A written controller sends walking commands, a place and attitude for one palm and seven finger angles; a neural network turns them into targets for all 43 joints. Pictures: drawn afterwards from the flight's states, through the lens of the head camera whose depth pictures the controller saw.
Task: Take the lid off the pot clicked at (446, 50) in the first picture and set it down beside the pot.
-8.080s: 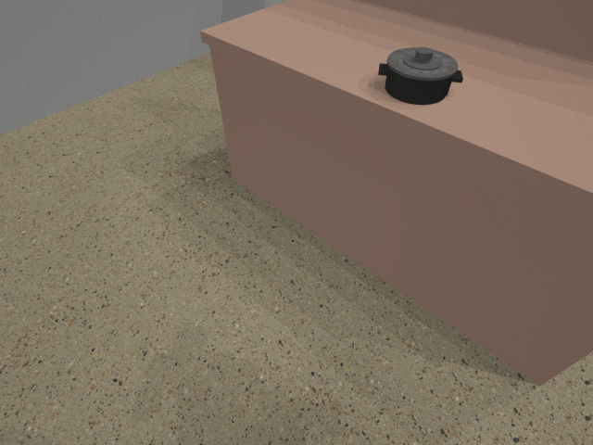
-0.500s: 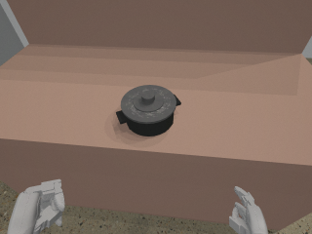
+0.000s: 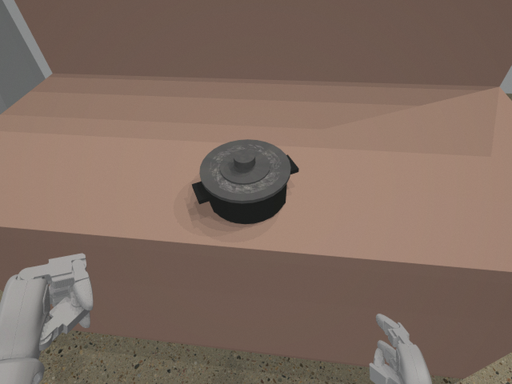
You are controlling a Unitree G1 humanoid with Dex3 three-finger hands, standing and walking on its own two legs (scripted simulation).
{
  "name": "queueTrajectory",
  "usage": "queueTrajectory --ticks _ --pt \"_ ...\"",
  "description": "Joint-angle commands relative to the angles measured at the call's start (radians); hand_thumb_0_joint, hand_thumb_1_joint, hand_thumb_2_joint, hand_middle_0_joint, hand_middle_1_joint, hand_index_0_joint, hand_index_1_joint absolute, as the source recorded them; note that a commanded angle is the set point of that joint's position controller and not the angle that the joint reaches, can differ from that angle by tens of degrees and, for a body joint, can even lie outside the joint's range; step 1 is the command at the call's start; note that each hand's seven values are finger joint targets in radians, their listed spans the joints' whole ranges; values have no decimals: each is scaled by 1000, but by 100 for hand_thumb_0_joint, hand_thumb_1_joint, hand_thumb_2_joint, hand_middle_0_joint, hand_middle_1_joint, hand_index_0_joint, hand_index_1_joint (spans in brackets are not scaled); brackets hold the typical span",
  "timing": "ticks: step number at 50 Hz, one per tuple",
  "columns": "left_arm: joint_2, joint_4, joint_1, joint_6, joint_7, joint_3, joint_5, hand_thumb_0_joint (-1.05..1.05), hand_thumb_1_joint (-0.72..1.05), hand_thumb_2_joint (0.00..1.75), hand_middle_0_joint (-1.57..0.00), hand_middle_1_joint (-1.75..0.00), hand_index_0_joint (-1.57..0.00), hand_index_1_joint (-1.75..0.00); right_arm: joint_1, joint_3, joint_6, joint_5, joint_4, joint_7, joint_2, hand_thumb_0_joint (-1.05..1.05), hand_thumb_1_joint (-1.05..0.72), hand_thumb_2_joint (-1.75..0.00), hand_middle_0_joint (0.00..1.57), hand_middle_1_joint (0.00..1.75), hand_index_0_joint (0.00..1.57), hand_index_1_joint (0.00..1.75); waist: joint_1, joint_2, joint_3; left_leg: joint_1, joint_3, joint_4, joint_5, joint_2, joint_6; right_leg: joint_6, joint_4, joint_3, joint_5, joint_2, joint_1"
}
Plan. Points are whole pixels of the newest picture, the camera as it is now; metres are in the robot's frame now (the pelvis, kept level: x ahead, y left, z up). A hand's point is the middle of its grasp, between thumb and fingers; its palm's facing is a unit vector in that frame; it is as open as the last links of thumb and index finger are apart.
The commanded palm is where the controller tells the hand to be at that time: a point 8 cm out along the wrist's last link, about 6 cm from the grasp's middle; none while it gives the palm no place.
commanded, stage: reach forward and open the fingers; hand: left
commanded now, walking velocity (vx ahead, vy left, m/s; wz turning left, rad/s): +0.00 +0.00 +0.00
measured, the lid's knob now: (244, 159) +0.51 +0.10 +0.07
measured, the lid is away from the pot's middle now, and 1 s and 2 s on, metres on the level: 0.00 0.00 0.00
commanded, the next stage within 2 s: move the open hand above the knob in 1.08 s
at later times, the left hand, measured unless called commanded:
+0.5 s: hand (69, 296) +0.18 +0.26 +0.12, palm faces -0.22 -0.04 -0.98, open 4.3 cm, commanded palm +0.18 +0.26 +0.17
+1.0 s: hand (88, 247) +0.24 +0.26 +0.13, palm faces -0.16 -0.03 -0.99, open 9.8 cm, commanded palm +0.22 +0.26 +0.20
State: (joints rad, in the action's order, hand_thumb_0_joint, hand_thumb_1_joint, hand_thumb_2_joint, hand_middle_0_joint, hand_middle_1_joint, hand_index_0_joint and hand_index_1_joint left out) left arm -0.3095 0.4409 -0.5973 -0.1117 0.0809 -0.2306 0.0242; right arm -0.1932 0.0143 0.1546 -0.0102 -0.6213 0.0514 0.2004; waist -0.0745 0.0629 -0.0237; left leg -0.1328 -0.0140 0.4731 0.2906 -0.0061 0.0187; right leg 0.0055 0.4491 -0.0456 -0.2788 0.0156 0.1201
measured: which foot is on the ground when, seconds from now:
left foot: down 0.00-1.00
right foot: down 0.00-1.00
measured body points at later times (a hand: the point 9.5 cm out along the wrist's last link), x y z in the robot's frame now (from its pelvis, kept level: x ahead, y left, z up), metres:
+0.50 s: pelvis -0.02 +0.00 +0.00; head -0.01 -0.05 +0.45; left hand +0.18 +0.26 +0.17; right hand +0.20 -0.22 -0.10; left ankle -0.02 +0.11 -0.74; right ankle -0.02 -0.12 -0.74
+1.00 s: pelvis -0.04 +0.01 +0.00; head -0.03 -0.03 +0.45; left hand +0.24 +0.26 +0.19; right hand +0.17 -0.20 -0.10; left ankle -0.02 +0.11 -0.74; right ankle -0.02 -0.12 -0.74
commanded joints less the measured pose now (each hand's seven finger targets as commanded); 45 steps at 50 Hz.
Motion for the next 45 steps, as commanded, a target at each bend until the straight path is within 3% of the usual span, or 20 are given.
queueTrajectory --ticks 1,2,3,4,7,9,11,12,14,17,21,24,26,27,31,33,39,41,42,45 --pt "-324 330 123 74 86 -88 -451 0 84 93 -128 -143 -128 -143 194 -32 -36 13 242 -17 141 0 -90 -90 20 30 20 30 -6 75 52 -114 -8 -31 -300 17 -4 -35 2 2 206 -5 110" --pt "-331 311 75 113 95 -60 -573 0 81 94 -127 -139 -127 -139 173 -35 -63 20 237 -27 145 0 -90 -90 20 30 20 30 -24 103 95 -109 -6 -32 -313 22 -11 -45 21 10 176 -12 102" --pt "-339 246 -28 155 93 -70 -643 0 78 96 -125 -136 -125 -136 176 -45 -96 18 232 -40 147 0 -90 -90 20 30 20 30 -44 84 121 -112 -9 -24 -331 25 -11 -49 25 14 189 -17 88" --pt "-381 238 -33 186 82 -77 -712 0 75 98 -124 -132 -124 -132 191 -44 -131 15 237 -51 164 0 -90 -90 20 30 20 30 -44 46 146 -121 -7 -21 -330 21 -12 -52 29 30 203 -20 76" --pt "-486 267 88 236 17 -76 -820 0 65 105 -121 -122 -121 -122 239 -36 -181 -6 270 -56 179 0 -90 -90 20 30 20 30 -24 16 215 -109 2 -21 -273 17 1 -40 13 49 193 -7 50" --pt "-505 190 66 236 -45 -68 -822 0 58 109 -119 -115 -119 -115 227 -40 -184 -17 256 -49 177 0 -90 -90 20 30 20 30 -20 -1 222 -83 12 -15 -296 11 13 -24 -2 42 232 2 48" --pt "-505 113 54 229 -124 -63 -781 0 52 113 -117 -107 -117 -107 246 -41 -181 -35 251 -47 173 0 -90 -90 20 30 20 30 -6 -50 171 -89 17 -10 -281 6 20 -15 -21 42 254 -4 69" --pt "-522 135 158 211 -163 -40 -765 0 49 114 -116 -104 -116 -104 223 -43 -186 -33 242 -41 181 0 -90 -90 20 30 20 30 12 -74 186 -91 17 -15 -274 -1 26 -3 -26 27 253 7 64" --pt "-568 134 242 179 -221 -52 -739 0 43 117 -114 -97 -114 -97 208 -50 -175 -31 236 -26 187 0 -90 -90 20 30 20 30 19 -60 183 -67 24 -17 -283 -8 36 8 -42 21 270 9 77" --pt "-631 161 309 123 -269 -102 -736 0 34 120 -110 -86 -110 -86 183 -41 -154 -23 246 -16 177 0 -90 -90 20 30 20 30 11 -43 243 -24 29 -9 -352 -14 38 11 -43 8 325 13 43" --pt "-597 29 308 91 -284 -113 -739 0 23 122 -105 -72 -105 -72 180 -48 -166 -30 230 -35 175 0 -90 -90 20 30 20 30 10 -41 136 -26 28 -24 -342 -14 30 -3 -75 1 298 -6 94" --pt "-588 38 441 77 -282 -70 -736 0 15 124 -101 -61 -101 -61 173 -51 -170 -28 230 -40 178 0 -90 -90 20 30 20 30 10 -19 179 -16 24 -50 -308 -23 29 0 -82 -10 248 2 73" --pt "-616 46 458 85 -279 -90 -748 0 9 126 -99 -54 -99 -54 203 -47 -161 -31 240 -47 175 0 -90 -90 20 30 20 30 3 8 196 2 30 -49 -297 -22 29 -10 -81 6 234 -10 59" --pt "-605 45 535 83 -284 -52 -756 0 6 127 -97 -51 -97 -51 186 -42 -165 -27 233 -47 172 0 -90 -90 20 30 20 30 10 16 221 -10 31 -67 -284 -25 26 -7 -80 -8 201 1 47" --pt "-643 2 551 97 -282 -92 -765 0 -5 131 -92 -36 -92 -36 205 -45 -158 -32 235 -57 179 0 -90 -90 20 30 20 30 -2 16 215 5 42 -73 -277 -21 24 -21 -78 1 192 -16 31" --pt "-591 -45 632 107 -294 -23 -765 0 -11 133 -90 -29 -90 -29 193 -42 -170 -35 226 -57 173 0 -90 -90 20 30 20 30 10 -2 184 -16 38 -98 -247 -19 19 -13 -87 -14 152 -11 50" --pt "-612 -65 758 119 -314 -2 -776 0 -29 141 -83 -8 -83 -8 214 -38 -167 -36 232 -58 179 0 -90 -90 20 30 20 30 4 5 196 -15 50 -125 -189 -16 20 -19 -87 -9 97 -12 45" --pt "-640 -89 738 130 -312 -44 -779 0 -29 141 -83 -8 -83 -8 213 -39 -163 -39 240 -63 183 0 -90 -90 20 30 20 30 3 17 201 -1 51 -107 -207 -17 23 -28 -76 -2 115 -22 41" --pt "-624 -103 798 132 -323 -7 -784 0 -29 142 -83 -8 -83 -8 215 -31 -171 -35 228 -61 176 0 -90 -90 20 30 20 30 8 16 219 -15 45 -126 -202 -20 19 -23 -81 -12 105 -14 32" --pt "-606 -139 861 146 -333 21 -778 0 -29 142 -83 -8 -83 -8 213 -33 -178 -43 229 -57 183 0 -90 -90 20 30 20 30 14 0 176 -24 45 -134 -169 -15 19 -21 -88 -11 84 -15 59"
